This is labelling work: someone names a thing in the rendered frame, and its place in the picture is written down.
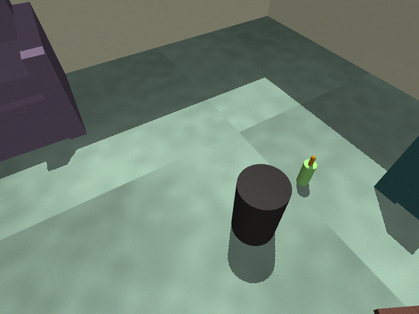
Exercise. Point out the sofa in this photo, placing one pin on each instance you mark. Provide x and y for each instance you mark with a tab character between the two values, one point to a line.
400	184

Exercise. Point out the armchair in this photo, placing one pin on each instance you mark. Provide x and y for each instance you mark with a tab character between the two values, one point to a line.
37	107

